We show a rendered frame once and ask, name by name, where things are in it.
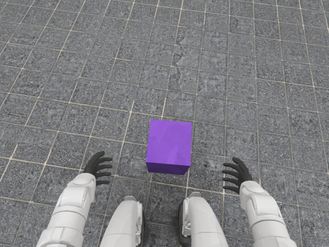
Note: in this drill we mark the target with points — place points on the robot left shin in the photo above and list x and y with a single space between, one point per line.
138 230

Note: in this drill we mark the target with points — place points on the robot left hand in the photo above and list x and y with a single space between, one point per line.
93 166

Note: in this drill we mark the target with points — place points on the right robot thigh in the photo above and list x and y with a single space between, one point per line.
205 228

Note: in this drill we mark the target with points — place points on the robot left forearm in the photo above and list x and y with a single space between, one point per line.
68 219

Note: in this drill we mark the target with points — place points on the robot right forearm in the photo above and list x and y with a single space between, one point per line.
265 219

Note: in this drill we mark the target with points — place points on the robot right hand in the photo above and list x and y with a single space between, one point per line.
242 175

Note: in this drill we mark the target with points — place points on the carton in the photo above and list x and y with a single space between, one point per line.
169 147

